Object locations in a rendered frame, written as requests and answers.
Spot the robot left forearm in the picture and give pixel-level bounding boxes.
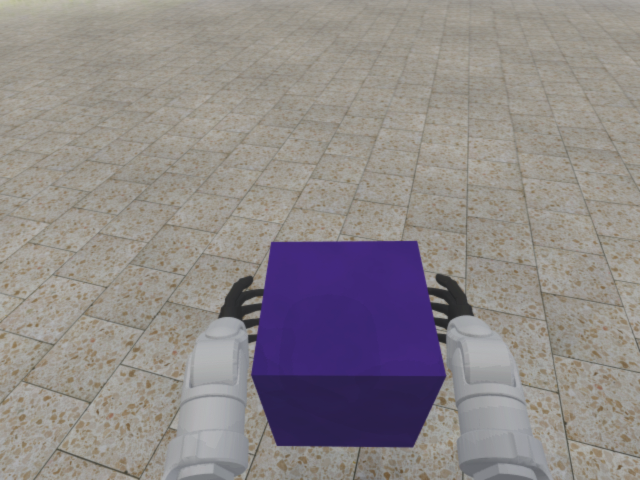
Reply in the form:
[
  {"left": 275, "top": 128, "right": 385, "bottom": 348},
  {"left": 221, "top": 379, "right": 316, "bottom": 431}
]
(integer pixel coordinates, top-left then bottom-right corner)
[{"left": 161, "top": 317, "right": 249, "bottom": 480}]

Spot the carton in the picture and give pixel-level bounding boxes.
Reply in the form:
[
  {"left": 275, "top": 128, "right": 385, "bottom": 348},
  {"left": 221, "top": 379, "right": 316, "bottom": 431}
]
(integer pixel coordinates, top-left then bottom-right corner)
[{"left": 251, "top": 241, "right": 446, "bottom": 447}]

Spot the left robot hand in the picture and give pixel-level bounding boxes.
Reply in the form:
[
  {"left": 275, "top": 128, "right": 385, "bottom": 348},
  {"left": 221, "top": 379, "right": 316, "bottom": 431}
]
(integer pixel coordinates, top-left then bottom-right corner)
[{"left": 218, "top": 276, "right": 264, "bottom": 343}]

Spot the robot right forearm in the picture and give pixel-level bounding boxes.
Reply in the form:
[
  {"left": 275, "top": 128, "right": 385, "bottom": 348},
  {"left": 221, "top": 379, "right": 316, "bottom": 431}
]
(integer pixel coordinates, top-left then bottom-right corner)
[{"left": 446, "top": 315, "right": 553, "bottom": 480}]

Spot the right robot hand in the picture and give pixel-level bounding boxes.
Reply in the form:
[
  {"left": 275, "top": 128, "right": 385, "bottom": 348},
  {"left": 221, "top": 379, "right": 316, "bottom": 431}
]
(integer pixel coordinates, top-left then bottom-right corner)
[{"left": 427, "top": 274, "right": 474, "bottom": 344}]

